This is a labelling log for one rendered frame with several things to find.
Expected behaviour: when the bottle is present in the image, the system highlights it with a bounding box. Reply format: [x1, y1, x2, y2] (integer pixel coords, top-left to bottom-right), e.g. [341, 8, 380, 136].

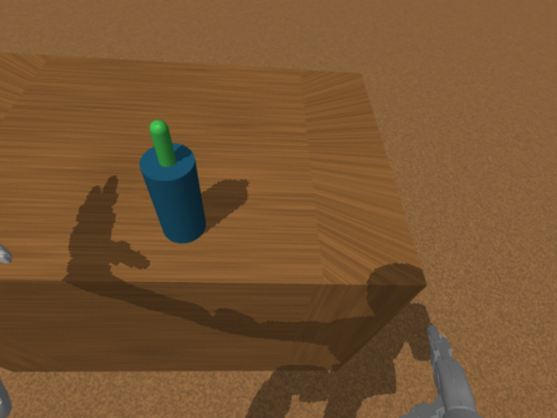
[139, 119, 206, 244]

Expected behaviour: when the right robot hand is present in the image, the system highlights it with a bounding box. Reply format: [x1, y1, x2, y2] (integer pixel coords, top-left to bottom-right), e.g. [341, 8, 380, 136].
[399, 324, 477, 418]

